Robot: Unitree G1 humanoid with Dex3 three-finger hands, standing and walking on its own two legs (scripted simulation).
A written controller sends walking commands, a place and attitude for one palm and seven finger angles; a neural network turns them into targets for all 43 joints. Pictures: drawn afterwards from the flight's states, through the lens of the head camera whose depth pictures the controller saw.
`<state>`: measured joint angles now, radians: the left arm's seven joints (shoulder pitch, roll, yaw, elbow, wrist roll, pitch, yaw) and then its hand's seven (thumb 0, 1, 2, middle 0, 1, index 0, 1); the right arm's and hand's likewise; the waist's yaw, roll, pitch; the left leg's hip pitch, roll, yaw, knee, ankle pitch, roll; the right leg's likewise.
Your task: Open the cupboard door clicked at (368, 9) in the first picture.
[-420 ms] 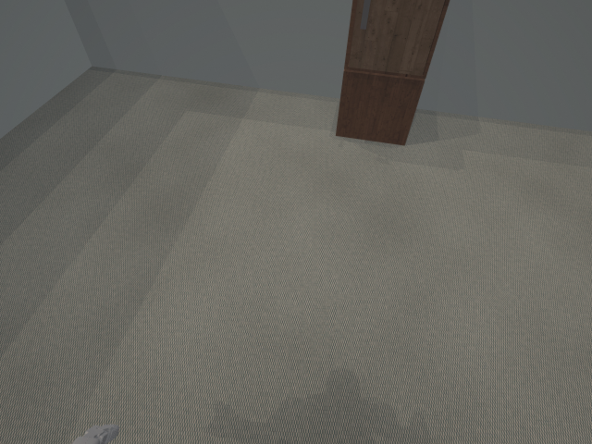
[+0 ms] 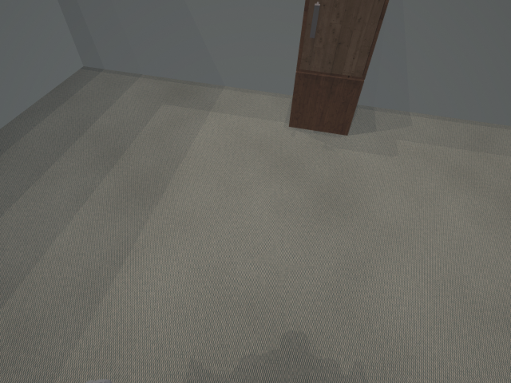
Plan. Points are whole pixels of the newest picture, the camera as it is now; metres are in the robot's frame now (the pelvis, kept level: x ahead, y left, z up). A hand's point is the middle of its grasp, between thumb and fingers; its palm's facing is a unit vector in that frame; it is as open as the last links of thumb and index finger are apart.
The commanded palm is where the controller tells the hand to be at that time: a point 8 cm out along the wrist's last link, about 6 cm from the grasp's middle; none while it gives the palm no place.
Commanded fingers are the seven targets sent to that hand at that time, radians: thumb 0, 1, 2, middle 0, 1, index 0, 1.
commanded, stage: stand and wait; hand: left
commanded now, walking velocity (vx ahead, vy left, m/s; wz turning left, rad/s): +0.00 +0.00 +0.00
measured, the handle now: (315, 19) +1.76 -0.20 -0.07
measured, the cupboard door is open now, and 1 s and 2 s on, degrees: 0 0 0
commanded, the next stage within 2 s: look at it before walking up in 0.62 s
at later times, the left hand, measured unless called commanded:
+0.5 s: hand out of the picture +0.05 +0.24 -0.15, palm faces -0.03 -0.94 -0.33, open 7.4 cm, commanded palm none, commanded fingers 0.00 0.90 0.90 -0.20 -0.30 -0.20 -0.30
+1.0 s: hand out of the picture +0.05 +0.23 -0.15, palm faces -0.04 -0.94 -0.33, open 7.4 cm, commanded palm none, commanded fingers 0.00 0.90 0.90 -0.20 -0.30 -0.20 -0.30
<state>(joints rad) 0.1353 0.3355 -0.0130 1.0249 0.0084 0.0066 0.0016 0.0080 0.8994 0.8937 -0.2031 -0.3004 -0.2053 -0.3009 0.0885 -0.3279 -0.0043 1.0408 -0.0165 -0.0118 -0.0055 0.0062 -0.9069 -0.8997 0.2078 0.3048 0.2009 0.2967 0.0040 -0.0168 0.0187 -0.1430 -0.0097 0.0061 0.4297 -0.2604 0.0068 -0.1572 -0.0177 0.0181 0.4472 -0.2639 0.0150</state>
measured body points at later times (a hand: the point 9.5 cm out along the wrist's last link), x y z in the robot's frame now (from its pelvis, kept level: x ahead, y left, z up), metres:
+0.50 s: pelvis -0.03 -0.01 +0.00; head -0.02 -0.01 +0.45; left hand +0.05 +0.29 -0.13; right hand +0.04 -0.30 -0.13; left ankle -0.02 +0.12 -0.74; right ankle -0.01 -0.13 -0.74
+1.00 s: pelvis -0.02 -0.01 +0.00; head -0.01 -0.01 +0.45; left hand +0.06 +0.28 -0.13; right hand +0.06 -0.31 -0.13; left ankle -0.02 +0.12 -0.74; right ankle -0.01 -0.13 -0.74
